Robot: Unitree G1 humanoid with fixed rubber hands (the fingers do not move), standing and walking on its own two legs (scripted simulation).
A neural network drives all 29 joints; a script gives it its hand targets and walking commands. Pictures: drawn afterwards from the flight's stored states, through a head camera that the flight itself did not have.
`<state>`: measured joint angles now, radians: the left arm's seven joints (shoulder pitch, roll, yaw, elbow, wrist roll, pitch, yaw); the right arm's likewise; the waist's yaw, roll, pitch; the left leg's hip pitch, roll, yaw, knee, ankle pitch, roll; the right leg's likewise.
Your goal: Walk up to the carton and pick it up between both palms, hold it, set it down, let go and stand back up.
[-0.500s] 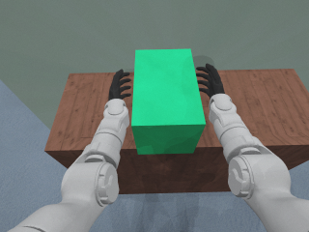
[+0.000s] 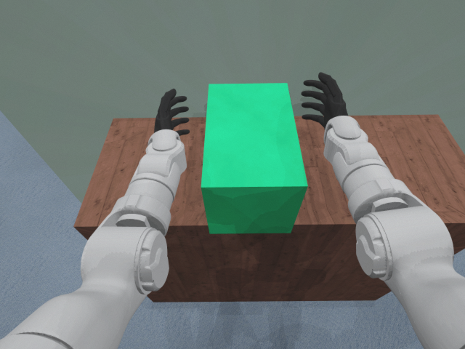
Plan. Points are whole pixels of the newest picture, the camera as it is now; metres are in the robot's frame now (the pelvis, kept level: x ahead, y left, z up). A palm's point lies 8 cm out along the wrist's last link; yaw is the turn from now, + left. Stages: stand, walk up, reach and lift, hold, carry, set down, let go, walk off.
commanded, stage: set down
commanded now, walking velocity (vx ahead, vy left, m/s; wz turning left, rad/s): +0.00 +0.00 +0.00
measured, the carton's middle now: (249, 157) +0.46 +0.03 +0.02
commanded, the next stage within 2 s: none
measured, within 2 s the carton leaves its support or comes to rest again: neither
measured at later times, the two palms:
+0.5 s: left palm (158, 122) +0.41 +0.18 +0.15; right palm (352, 127) +0.45 -0.14 +0.13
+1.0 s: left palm (150, 167) +0.35 +0.19 +0.11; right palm (371, 174) +0.38 -0.17 +0.10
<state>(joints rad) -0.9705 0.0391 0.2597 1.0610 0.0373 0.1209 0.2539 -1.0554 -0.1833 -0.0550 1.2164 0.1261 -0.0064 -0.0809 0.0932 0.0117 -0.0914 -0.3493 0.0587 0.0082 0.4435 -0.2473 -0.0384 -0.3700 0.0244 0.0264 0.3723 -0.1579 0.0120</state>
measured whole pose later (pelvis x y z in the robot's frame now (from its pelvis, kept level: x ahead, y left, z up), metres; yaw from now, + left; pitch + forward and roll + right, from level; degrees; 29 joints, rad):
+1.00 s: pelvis -0.04 -0.01 +0.00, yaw +0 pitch +5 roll -1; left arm -0.73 0.07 0.23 0.73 0.01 0.25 0.19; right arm -0.79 -0.26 0.05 1.00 0.27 0.07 -0.03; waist 0.07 0.01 -0.08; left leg -0.35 0.07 0.01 0.44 -0.19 -0.05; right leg -0.37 0.04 0.03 0.37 -0.10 0.00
